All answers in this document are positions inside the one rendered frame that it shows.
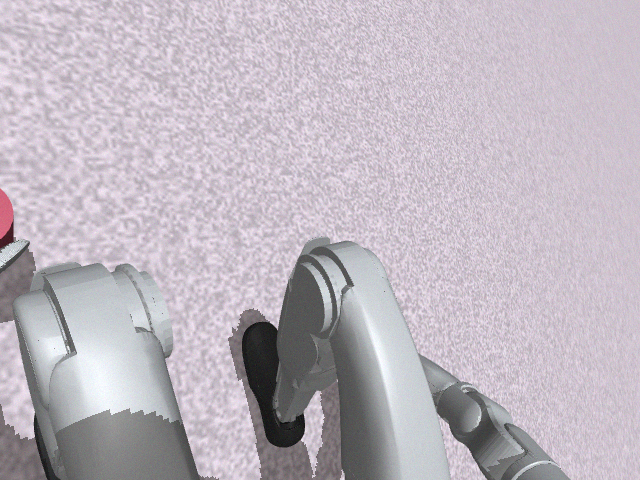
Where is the left robot hand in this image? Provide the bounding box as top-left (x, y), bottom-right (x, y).
top-left (0, 239), bottom-right (30, 273)

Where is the left robot foot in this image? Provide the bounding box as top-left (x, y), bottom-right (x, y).
top-left (34, 414), bottom-right (60, 480)

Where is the right robot foot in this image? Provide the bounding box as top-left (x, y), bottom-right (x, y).
top-left (242, 322), bottom-right (305, 448)

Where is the right robot hand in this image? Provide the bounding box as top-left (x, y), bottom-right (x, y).
top-left (418, 353), bottom-right (461, 414)

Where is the bottle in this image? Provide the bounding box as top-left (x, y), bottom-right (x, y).
top-left (0, 189), bottom-right (14, 248)

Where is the right robot arm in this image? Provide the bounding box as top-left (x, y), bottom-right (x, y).
top-left (437, 382), bottom-right (571, 480)

